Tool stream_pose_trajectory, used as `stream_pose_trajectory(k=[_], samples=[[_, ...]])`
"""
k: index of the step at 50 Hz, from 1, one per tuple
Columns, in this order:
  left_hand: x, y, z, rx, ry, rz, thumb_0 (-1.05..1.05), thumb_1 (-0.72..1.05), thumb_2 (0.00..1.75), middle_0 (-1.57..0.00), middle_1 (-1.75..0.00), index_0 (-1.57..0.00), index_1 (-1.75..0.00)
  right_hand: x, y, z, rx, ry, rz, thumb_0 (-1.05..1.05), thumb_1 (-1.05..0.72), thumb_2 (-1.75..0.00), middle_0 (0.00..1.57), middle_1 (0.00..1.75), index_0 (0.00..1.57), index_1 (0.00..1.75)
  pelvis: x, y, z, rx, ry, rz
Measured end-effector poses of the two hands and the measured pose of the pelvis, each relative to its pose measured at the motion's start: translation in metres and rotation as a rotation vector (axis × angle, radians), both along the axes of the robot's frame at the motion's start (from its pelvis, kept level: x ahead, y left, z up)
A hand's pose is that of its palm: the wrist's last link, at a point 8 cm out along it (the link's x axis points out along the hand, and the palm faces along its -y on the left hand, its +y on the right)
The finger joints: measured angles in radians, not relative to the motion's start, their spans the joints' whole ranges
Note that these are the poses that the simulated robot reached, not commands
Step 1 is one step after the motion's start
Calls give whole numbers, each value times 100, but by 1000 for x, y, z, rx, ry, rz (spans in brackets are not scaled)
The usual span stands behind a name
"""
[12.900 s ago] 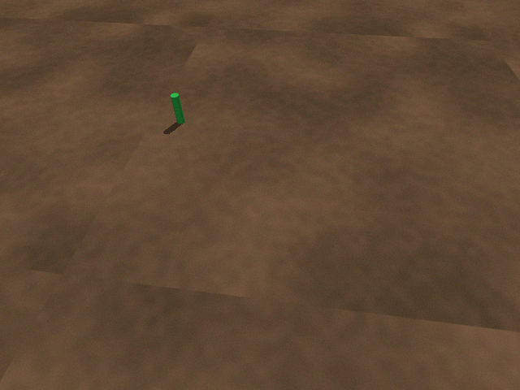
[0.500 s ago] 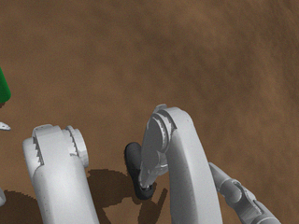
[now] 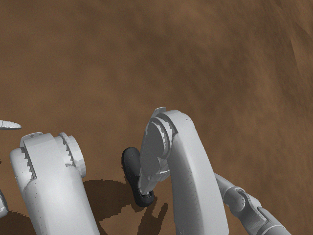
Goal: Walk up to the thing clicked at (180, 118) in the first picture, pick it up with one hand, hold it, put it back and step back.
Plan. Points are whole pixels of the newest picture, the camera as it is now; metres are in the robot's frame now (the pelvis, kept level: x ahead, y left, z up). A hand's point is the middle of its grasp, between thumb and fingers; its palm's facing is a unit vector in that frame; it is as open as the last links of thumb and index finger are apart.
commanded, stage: rest palm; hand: left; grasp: from the side
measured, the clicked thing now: out of the picture +0.46 +0.28 -0.19
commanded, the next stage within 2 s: close in 0.02 s
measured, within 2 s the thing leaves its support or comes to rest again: leaves its support in 1.08 s
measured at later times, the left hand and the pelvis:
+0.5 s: hand out of the picture +0.45 +0.26 -0.17, palm faces +0.33 -0.94 +0.00, open 9.8 cm; pelvis +0.00 +0.00 +0.00, yaw -1 degrees
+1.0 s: hand out of the picture +0.46 +0.27 -0.17, palm faces +0.33 -0.94 +0.01, open 6.5 cm; pelvis +0.00 +0.00 +0.01, yaw -1 degrees
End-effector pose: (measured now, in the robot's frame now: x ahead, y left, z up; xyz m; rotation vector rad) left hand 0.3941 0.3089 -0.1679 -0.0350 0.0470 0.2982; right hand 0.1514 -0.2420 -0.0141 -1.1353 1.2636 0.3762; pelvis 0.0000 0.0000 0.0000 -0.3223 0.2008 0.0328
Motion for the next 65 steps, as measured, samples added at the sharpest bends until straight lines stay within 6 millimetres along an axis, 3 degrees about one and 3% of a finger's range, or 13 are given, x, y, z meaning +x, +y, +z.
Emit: stream_pose_trajectory(k=[10, 29, 39, 44, 55, 65], samples=[[5, -3, -5, 17, 3, 25, -2, -33, 21, -14, -15, -13, -16, 1, 0, -3, -5, 27, 1, 0, -90, -90, 21, 30, 21, 30, 2, 0, 1, -5, 6, -7], [19, -2, -4, 25, 8, 44, 0, 33, 67, -65, -63, -64, -63, -1, -5, 1, -30, 42, -19, 0, -87, -90, 21, 29, 21, 30, 3, -1, 3, -7, 20, -15], [25, 1, -3, 33, 15, 43, -1, 18, 83, -85, -97, -88, -97, -7, -5, 2, -35, 55, -34, 0, -87, -89, 21, 29, 21, 30, 3, 0, 4, -11, 26, -18], [29, 0, -3, 28, 11, 37, -1, 12, 98, -86, -109, -89, -108, -9, -5, 2, -38, 65, -40, 0, -88, -90, 21, 29, 21, 30, 3, 1, 5, -14, 29, -19], [31, 5, 4, 24, -21, 36, 0, 8, 104, -89, -107, -92, -107, -9, -5, 4, -44, 69, -67, 0, -89, -90, 21, 29, 21, 30, 4, 1, 8, -16, 40, -14], [26, 21, 43, 55, -58, 24, 0, 7, 106, -91, -105, -93, -105, -2, -8, 2, 7, 24, -131, 0, -89, -90, 21, 29, 21, 30, 6, -2, 15, 6, 88, 4]])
